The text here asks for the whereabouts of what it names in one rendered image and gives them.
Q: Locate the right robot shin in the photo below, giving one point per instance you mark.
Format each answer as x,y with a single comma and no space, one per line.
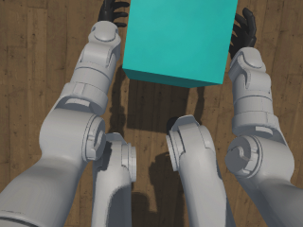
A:
206,136

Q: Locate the right robot hand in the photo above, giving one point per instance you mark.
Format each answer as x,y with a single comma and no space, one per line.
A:
246,34

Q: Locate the left robot hand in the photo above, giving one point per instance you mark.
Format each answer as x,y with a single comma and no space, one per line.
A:
107,13

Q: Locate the robot right forearm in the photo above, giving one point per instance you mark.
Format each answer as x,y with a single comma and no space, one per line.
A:
252,97

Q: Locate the left robot upper arm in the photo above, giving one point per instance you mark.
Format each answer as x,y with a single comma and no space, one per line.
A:
42,195

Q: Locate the robot left forearm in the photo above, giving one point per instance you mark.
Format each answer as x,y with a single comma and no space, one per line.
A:
89,86

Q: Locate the carton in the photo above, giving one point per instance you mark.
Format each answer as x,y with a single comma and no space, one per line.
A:
182,43

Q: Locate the right robot upper arm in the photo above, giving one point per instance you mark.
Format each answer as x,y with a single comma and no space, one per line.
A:
264,169

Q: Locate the left robot shin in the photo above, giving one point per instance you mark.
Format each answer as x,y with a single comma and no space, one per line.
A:
110,136

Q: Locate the robot shin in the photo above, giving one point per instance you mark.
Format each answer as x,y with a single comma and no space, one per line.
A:
110,136
206,136

